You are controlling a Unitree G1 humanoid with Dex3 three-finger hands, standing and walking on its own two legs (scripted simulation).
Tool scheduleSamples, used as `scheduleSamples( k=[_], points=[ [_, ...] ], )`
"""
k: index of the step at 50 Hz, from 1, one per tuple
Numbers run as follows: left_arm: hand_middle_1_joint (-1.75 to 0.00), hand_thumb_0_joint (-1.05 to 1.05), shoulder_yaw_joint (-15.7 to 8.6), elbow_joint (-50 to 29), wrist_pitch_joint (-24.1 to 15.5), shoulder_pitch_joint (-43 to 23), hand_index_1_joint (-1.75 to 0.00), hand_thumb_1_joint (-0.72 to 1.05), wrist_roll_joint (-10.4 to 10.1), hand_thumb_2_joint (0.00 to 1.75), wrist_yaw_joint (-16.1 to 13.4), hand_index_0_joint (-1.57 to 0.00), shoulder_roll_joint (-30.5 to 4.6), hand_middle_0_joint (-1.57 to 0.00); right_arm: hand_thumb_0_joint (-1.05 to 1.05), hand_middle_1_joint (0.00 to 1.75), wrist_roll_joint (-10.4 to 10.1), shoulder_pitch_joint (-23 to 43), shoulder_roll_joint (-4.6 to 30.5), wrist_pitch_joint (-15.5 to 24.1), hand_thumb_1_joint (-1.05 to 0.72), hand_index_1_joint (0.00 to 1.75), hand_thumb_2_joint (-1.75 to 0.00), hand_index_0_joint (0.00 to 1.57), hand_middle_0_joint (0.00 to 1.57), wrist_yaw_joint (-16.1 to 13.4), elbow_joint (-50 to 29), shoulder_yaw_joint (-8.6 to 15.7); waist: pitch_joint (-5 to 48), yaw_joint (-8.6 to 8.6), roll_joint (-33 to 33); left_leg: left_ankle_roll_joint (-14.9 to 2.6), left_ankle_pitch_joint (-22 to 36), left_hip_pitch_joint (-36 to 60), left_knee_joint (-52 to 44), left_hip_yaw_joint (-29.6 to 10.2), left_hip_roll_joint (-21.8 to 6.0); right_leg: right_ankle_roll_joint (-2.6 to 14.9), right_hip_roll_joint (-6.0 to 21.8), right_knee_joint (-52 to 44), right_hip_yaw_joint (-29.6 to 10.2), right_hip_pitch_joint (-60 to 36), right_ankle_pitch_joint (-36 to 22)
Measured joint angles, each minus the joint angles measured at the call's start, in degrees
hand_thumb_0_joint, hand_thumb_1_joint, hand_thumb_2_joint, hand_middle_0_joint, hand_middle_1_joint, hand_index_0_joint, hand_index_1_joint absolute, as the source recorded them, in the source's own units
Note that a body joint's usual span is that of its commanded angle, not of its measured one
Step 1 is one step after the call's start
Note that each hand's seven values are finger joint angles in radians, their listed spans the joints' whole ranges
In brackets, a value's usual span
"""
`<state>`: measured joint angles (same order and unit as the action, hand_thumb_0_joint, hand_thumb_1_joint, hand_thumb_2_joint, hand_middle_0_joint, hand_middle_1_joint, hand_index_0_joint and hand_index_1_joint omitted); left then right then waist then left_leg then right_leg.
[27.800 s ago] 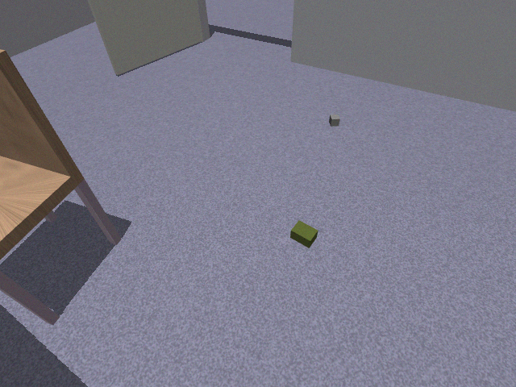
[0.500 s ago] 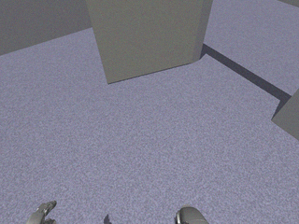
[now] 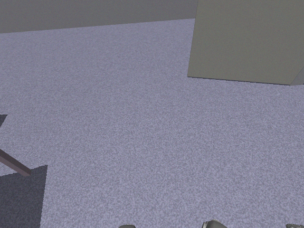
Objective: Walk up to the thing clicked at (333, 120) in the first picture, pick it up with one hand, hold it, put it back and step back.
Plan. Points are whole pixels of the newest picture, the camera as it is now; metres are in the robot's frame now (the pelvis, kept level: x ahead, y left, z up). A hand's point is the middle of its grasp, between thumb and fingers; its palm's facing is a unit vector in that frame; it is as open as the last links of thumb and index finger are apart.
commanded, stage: walk up
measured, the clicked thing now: out of the picture -0.31 -0.63 -0.71
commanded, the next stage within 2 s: stand in 1.42 s
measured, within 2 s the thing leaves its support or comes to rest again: neither
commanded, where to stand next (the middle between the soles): +0.10 +0.06 m, yaw +18 degrees
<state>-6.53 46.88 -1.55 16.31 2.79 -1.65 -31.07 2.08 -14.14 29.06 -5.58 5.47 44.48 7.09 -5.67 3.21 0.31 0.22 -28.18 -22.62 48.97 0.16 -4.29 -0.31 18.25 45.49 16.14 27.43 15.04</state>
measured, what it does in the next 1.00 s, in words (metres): steps on the spot, turning left: left foot, then right foot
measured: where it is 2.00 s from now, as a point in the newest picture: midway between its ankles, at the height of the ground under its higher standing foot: outside the picture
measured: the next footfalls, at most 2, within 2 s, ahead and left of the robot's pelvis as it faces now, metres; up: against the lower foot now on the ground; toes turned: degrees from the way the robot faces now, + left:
left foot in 0.02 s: +0.04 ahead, +0.16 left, +0.00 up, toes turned +3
right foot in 0.34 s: +0.14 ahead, -0.10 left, +0.00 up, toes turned +17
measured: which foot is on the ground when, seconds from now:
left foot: up 0.00-0.00, down 0.02-0.38, up 0.40-0.68, down 0.70-1.00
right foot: down 0.00-0.04, up 0.06-0.32, down 0.34-1.00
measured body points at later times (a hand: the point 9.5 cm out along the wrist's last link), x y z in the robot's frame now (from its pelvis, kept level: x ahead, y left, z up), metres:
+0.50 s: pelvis +0.06 +0.02 +0.02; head +0.12 +0.00 +0.46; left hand +0.03 +0.34 -0.08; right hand +0.23 -0.27 -0.12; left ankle +0.02 +0.16 -0.65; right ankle +0.12 -0.07 -0.70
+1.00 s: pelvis +0.06 +0.04 +0.01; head +0.10 +0.06 +0.46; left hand +0.02 +0.36 -0.12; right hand +0.29 -0.21 -0.10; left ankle +0.07 +0.17 -0.70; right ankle +0.11 -0.11 -0.70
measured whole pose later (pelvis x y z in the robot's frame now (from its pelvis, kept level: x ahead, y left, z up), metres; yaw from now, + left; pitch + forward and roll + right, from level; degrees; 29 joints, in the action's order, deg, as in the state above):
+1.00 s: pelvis +0.06 +0.04 +0.01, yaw +21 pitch -1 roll -2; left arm -1.3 56.9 -0.1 8.7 0.3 -0.2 -21.0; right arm 0.2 -4.8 22.4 -0.4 -0.6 53.6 1.2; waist -6.3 0.9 1.5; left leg 0.1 -18.0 -24.1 43.4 -3.2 -1.2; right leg -2.4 2.3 39.3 2.3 15.8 21.8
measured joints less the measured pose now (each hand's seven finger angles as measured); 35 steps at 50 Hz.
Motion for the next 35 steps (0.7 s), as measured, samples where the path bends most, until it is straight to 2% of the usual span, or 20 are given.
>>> scheduleSamples(
  k=[1,2,3,5,7,8,10,14,16,17,18,19,20,23,26,31,34,35],
  points=[
    [-0.30,0.00,-0.23,0.60,0.47,0.15,-0.30,0.90,0.02,0.90,0.10,-0.21,-0.59,-0.21,0.01,0.30,-0.09,-0.10,-0.29,0.57,-0.91,0.30,-0.90,0.20,0.20,-0.10,0.34,0.02,0.39,0.03,-0.96,0.35,2.08,1.20,-1.91,0.39,0.97,-0.05,0.97,2.30,-0.78,0.72,2.60],
    [-0.30,0.00,-0.52,1.52,1.08,0.28,-0.30,0.90,-0.19,0.90,0.06,-0.21,-1.05,-0.21,0.01,0.30,0.01,0.03,-0.95,0.99,-0.91,0.30,-0.90,0.20,0.20,-0.36,0.69,-0.09,0.16,0.19,-2.56,0.78,2.54,1.96,-1.42,1.03,2.23,0.19,1.50,5.07,-3.23,1.38,7.09],
    [-0.30,0.00,-0.59,2.59,1.85,0.71,-0.30,0.90,-0.55,0.90,-0.09,-0.21,-0.94,-0.21,0.01,0.30,0.26,-0.30,-1.39,1.29,-0.91,0.30,-0.90,0.20,0.20,-0.67,0.66,-0.46,0.75,0.11,-3.26,0.79,2.09,2.18,-0.50,1.31,2.85,0.06,0.53,8.80,-5.97,2.56,11.53],
    [-0.30,0.00,0.03,5.15,3.00,1.05,-0.30,0.90,-1.04,0.90,-0.18,-0.20,0.25,-0.20,0.01,0.30,0.10,-1.61,-2.14,1.82,-0.90,0.30,-0.90,0.20,0.20,-1.12,0.94,-1.46,2.93,-1.70,-2.39,-0.39,1.42,2.15,-0.15,-0.64,3.05,-0.30,-4.19,14.94,-9.31,4.12,15.30],
    [-0.30,0.01,0.80,6.43,2.73,0.30,-0.30,0.90,-1.66,0.90,0.35,-0.20,1.09,-0.20,0.01,0.30,0.08,-2.90,-3.41,2.02,-0.90,0.30,-0.90,0.20,0.20,-1.72,1.90,-2.56,3.87,-3.44,-2.44,-1.38,2.71,3.02,-2.65,-3.19,4.08,-0.36,-7.69,17.16,-11.05,4.83,14.10],
    [-0.30,0.01,1.02,6.28,2.11,0.08,-0.30,0.90,-1.94,0.90,0.66,-0.20,1.48,-0.20,0.01,0.30,0.04,-3.33,-3.95,2.11,-0.90,0.30,-0.90,0.20,0.21,-2.05,2.34,-3.15,3.94,-3.67,-2.88,-1.49,3.67,3.52,-4.12,-3.84,4.72,-0.22,-8.74,17.08,-11.68,5.36,12.56],
    [-0.30,0.01,1.51,5.72,0.97,-0.22,-0.30,0.90,-2.17,0.90,1.21,-0.20,2.54,-0.20,0.01,0.30,-0.34,-3.77,-4.45,2.60,-0.90,0.30,-0.90,0.20,0.21,-2.59,3.04,-3.94,3.53,-3.65,-3.37,-1.28,4.80,4.25,-6.02,-4.68,5.79,0.02,-10.19,15.72,-12.09,5.97,9.94],
    [-0.30,0.00,2.53,5.71,0.60,-0.63,-0.30,0.90,-1.96,0.90,1.98,-0.21,5.12,-0.20,0.01,0.30,-0.54,-3.63,-4.39,3.56,-0.90,0.30,-0.90,0.20,0.21,-3.51,3.70,-4.20,2.49,-3.57,-2.63,-0.57,4.73,4.54,-6.55,-6.18,7.41,0.16,-12.89,8.60,-12.25,3.64,8.42],
    [-0.30,0.00,2.89,5.75,0.39,-0.71,-0.30,0.90,-1.81,0.90,2.13,-0.21,6.22,-0.20,0.01,0.30,-0.77,-3.29,-4.12,3.89,-0.90,0.30,-0.90,0.20,0.21,-4.03,3.65,-4.18,2.10,-3.29,-1.67,-0.03,3.68,3.90,-5.20,-6.92,7.82,0.81,-14.50,3.44,-12.31,0.81,7.27],
    [-0.30,0.00,3.01,5.65,0.07,-0.78,-0.30,0.90,-1.74,0.90,2.06,-0.21,6.77,-0.21,0.01,0.30,-0.97,-3.03,-3.88,3.96,-0.90,0.30,-0.90,0.20,0.21,-4.35,3.63,-4.17,1.81,-2.93,-0.93,0.31,2.78,3.38,-3.87,-7.32,7.79,1.27,-15.43,-0.27,-12.31,-1.14,4.51],
    [-0.30,0.00,3.09,5.74,-0.33,-1.23,-0.30,0.90,-1.52,0.90,1.82,-0.21,7.84,-0.21,0.01,0.30,-1.38,-2.36,-3.43,4.00,-0.90,0.30,-0.90,0.20,0.21,-4.79,3.89,-4.07,0.97,-2.42,0.92,0.23,1.84,3.00,-2.14,-8.08,7.00,1.76,-16.45,-1.11,-11.55,-1.94,2.99],
    [-0.30,0.00,3.37,5.53,-0.72,-1.59,-0.30,0.90,-1.20,0.90,1.71,-0.21,8.66,-0.21,0.01,0.30,-1.81,-1.59,-3.39,3.99,-0.90,0.30,-0.90,0.20,0.21,-5.33,4.23,-3.95,0.22,-2.16,2.29,-0.60,2.18,2.07,0.12,-9.02,6.81,2.05,-16.84,-0.98,-10.61,-2.33,3.28],
    [-0.30,0.00,3.65,5.17,-0.95,-1.92,-0.30,0.90,-1.00,0.90,1.78,-0.21,9.09,-0.21,0.01,0.30,-2.01,-0.93,-3.77,4.00,-0.90,0.30,-0.90,0.20,0.21,-5.85,4.46,-4.00,-0.40,-1.91,2.60,-1.20,0.84,0.86,2.61,-8.91,7.24,2.23,-16.40,-0.77,-10.09,-2.66,3.87],
    [-0.30,0.00,3.99,4.30,-0.86,-3.07,-0.30,0.90,-0.91,0.90,2.09,-0.21,9.84,-0.21,0.01,0.30,-1.81,0.55,-4.89,4.47,-0.90,0.30,-0.90,0.20,0.21,-6.46,4.84,-4.62,-1.74,-0.93,1.29,-1.92,-3.26,-2.88,9.72,-4.62,8.07,2.47,-13.40,-2.00,-9.79,-4.36,4.40],
    [-0.30,0.00,4.50,3.57,-1.26,-3.04,-0.30,0.90,-0.90,0.90,1.99,-0.21,10.66,-0.21,0.01,0.30,-1.63,2.05,-4.50,5.12,-0.90,0.30,-0.90,0.20,0.21,-5.96,4.76,-4.52,-2.23,-0.22,1.63,-1.91,-0.36,-5.04,11.04,-3.08,6.94,1.91,-12.03,-5.21,-9.32,-6.43,3.36],
    [-0.30,0.00,4.42,3.43,-0.64,-2.44,-0.30,0.90,-1.07,0.90,1.96,-0.21,9.97,-0.21,0.01,0.30,-1.97,4.04,-4.34,5.89,-0.90,0.30,-0.90,0.20,0.21,-5.62,5.20,-4.34,-1.93,0.32,1.89,-0.82,6.29,-3.23,1.09,-1.53,4.36,1.10,-11.47,-6.38,-8.48,-8.13,3.71],
    [-0.30,0.00,4.16,3.41,0.44,-2.98,-0.30,0.90,-1.75,0.90,1.98,-0.21,8.74,-0.21,0.01,0.30,-1.99,4.60,-4.84,6.40,-0.90,0.30,-0.90,0.20,0.21,-5.73,5.81,-4.39,-1.77,0.06,1.16,-0.93,12.57,0.09,-7.26,0.42,4.15,0.33,-10.86,-3.50,-7.47,-8.02,5.85],
    [-0.30,0.00,4.11,3.46,0.82,-3.31,-0.30,0.90,-1.99,0.90,1.95,-0.21,8.22,-0.21,0.01,0.30,-1.89,4.74,-5.14,6.65,-0.90,0.30,-0.90,0.20,0.20,-5.82,6.12,-4.34,-1.75,-0.10,0.56,-0.74,11.69,1.38,-9.28,0.72,4.46,-0.03,-10.37,-1.77,-7.30,-7.66,6.94]
  ],
)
